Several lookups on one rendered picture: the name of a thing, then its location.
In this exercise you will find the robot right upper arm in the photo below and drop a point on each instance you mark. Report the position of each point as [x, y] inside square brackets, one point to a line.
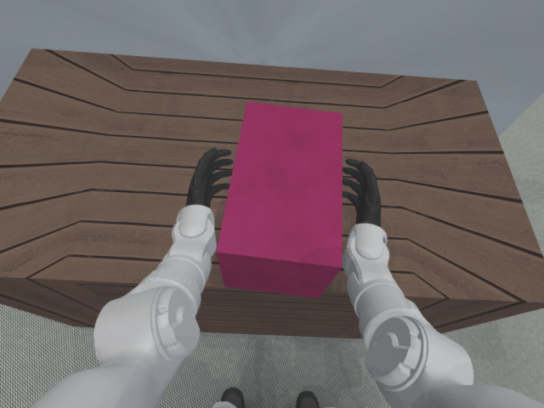
[417, 367]

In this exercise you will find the robot right hand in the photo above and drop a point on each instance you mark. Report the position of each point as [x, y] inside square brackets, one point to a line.
[368, 201]

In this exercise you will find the robot left hand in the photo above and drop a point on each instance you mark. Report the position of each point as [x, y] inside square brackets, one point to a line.
[201, 190]

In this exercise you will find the robot left upper arm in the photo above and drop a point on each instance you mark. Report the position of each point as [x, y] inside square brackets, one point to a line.
[140, 340]

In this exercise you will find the robot left foot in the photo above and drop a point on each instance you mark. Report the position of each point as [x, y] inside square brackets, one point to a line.
[234, 396]

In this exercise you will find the carton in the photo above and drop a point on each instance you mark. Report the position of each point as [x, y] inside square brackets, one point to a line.
[282, 229]

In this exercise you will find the robot foot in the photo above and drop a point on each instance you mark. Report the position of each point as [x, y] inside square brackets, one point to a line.
[307, 400]
[234, 396]

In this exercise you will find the left robot forearm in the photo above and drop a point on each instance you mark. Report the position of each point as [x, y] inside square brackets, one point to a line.
[187, 264]

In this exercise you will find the pedestal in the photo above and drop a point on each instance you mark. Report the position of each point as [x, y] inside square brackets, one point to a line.
[97, 152]

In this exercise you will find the right robot forearm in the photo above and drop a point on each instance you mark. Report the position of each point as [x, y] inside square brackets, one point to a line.
[372, 289]

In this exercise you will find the robot right foot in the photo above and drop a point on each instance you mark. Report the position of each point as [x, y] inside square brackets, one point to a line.
[307, 400]

